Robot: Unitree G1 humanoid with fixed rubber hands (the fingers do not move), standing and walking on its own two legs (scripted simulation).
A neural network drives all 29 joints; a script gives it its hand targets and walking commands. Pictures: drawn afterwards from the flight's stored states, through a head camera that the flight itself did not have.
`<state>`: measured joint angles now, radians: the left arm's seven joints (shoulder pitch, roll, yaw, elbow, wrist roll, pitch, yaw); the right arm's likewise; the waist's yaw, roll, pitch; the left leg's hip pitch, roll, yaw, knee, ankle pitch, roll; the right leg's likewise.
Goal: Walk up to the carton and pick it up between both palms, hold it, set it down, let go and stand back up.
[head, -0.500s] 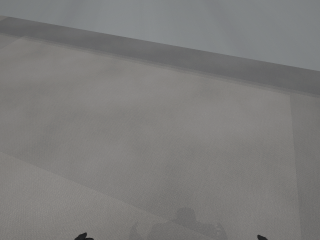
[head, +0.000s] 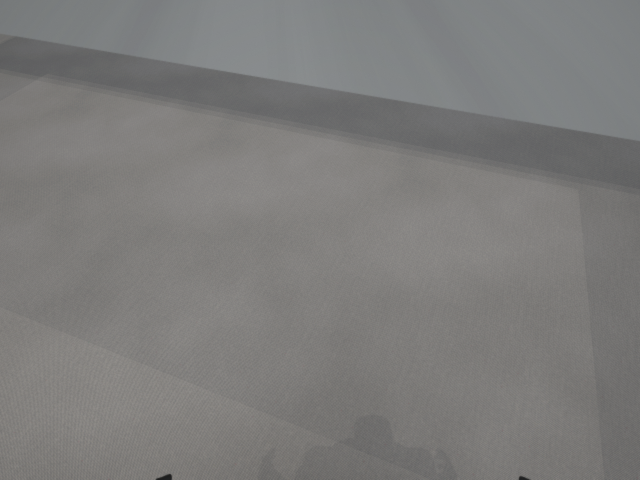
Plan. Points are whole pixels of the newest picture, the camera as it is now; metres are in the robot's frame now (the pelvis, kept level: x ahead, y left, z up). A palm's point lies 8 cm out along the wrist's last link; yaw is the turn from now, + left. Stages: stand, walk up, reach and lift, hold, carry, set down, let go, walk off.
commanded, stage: stand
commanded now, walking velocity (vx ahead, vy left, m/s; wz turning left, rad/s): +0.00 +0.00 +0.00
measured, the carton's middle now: out of the picture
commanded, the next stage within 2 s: walk up in 0.90 s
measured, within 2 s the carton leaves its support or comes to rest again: neither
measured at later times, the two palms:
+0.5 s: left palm out of the picture +0.08 +0.25 -0.11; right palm out of the picture +0.08 -0.26 -0.11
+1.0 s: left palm out of the picture +0.08 +0.25 -0.11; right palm out of the picture +0.06 -0.26 -0.11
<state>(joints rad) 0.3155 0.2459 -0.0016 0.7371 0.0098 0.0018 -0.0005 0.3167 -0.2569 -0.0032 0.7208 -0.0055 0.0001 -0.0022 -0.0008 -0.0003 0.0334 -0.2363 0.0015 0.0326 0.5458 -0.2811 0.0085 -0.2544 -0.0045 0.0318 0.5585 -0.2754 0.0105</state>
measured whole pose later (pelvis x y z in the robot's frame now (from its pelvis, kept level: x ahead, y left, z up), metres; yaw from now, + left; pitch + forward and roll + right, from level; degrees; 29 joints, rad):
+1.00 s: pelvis +0.00 +0.00 +0.00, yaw -1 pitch -2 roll +0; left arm 0.31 0.25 0.00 0.77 0.01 0.00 0.01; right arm 0.33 -0.26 -0.01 0.75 0.00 0.00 -0.01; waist 0.00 0.00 0.03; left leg -0.21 0.01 0.05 0.52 -0.28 0.01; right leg -0.24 0.00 0.05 0.54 -0.27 0.01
